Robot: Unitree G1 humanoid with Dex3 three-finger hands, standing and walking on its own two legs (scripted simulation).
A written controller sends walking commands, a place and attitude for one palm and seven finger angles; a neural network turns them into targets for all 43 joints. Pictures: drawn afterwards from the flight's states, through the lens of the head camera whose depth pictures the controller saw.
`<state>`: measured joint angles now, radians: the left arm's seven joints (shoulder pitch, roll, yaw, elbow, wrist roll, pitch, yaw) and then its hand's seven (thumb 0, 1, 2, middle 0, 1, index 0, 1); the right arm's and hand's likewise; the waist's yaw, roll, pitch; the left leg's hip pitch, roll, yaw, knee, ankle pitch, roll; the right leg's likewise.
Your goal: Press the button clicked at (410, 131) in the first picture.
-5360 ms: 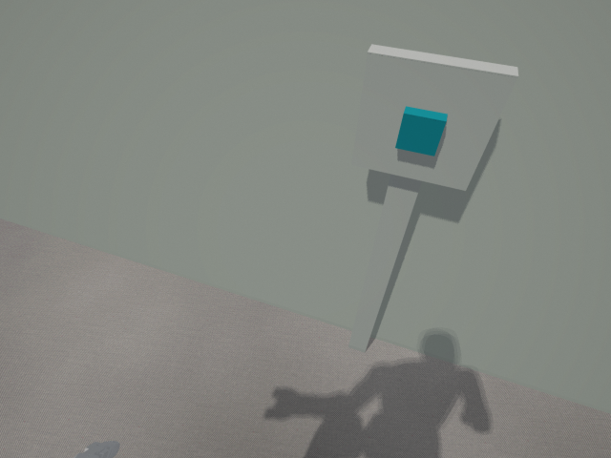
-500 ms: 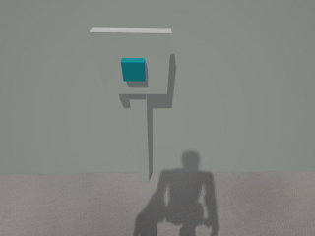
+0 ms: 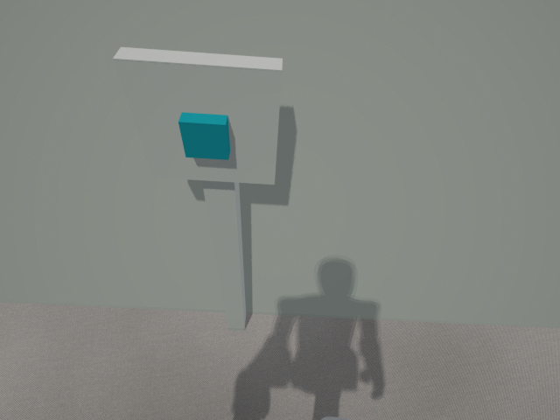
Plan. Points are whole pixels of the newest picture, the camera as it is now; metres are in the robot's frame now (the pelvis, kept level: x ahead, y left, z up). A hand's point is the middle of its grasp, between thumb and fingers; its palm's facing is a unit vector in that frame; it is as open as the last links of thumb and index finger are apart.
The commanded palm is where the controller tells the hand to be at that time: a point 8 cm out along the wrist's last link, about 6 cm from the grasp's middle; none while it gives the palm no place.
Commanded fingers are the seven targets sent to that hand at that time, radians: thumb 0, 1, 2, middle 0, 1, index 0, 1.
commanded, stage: shuffle to correct the standing spot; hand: left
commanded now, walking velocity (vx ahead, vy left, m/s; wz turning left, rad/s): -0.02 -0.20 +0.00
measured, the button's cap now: (206, 135) +0.46 +0.14 +0.15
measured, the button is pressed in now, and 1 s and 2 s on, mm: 0 0 0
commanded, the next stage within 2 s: come to a stop and stand still in 0.02 s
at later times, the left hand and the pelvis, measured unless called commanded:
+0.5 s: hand out of the picture +0.06 +0.10 -0.17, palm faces +0.09 -0.97 -0.22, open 7.3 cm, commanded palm none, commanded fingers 0.00 0.90 0.90 -0.20 -0.30 -0.20 -0.30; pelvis +0.02 -0.09 +0.01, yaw +3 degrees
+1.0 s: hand out of the picture +0.00 +0.09 -0.16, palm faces +0.05 -0.98 -0.19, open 7.3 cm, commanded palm none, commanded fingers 0.00 0.90 0.90 -0.20 -0.30 -0.20 -0.30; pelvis +0.01 -0.08 +0.01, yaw +2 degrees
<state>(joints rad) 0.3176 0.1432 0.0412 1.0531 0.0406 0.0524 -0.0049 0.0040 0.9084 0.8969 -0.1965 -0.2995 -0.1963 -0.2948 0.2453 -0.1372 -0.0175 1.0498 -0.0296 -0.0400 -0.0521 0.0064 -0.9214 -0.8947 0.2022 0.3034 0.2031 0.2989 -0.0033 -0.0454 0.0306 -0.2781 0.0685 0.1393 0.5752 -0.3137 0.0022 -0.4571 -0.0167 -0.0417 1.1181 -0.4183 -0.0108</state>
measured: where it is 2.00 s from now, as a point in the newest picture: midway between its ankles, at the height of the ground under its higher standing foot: outside the picture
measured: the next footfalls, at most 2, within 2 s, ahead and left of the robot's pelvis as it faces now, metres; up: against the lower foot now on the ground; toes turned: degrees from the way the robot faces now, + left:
right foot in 0.18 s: +0.09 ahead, -0.21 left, +0.00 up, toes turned -4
left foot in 0.58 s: +0.06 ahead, +0.02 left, +0.00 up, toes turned +6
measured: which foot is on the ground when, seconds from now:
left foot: down 0.00-0.18, up 0.20-0.56, down 0.58-1.00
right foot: up 0.00-0.16, down 0.18-0.58, up 0.60-0.82, down 0.84-1.00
